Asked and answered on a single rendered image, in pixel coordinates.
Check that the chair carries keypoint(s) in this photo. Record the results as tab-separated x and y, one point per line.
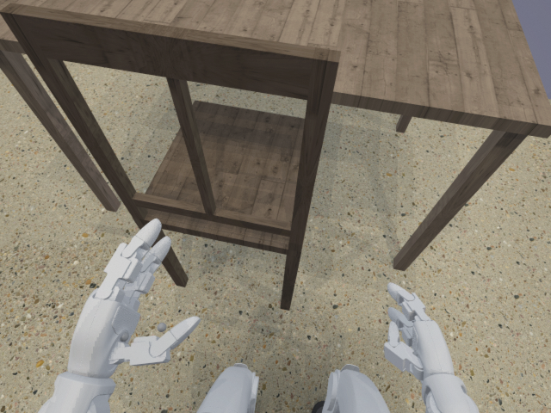
231	174

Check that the left robot forearm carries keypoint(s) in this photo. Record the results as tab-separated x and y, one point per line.
75	393

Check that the right robot forearm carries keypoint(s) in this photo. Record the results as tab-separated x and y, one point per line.
446	393

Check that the right robot hand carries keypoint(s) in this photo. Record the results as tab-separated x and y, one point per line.
429	353

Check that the table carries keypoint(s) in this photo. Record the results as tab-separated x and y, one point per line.
459	61

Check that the robot left thigh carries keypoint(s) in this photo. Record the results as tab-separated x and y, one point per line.
234	391

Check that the left robot hand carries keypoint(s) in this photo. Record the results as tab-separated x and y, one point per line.
109	312

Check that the robot right thigh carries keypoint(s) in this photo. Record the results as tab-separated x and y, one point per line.
353	392

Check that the robot thigh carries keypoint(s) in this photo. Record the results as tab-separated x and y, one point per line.
353	392
234	391

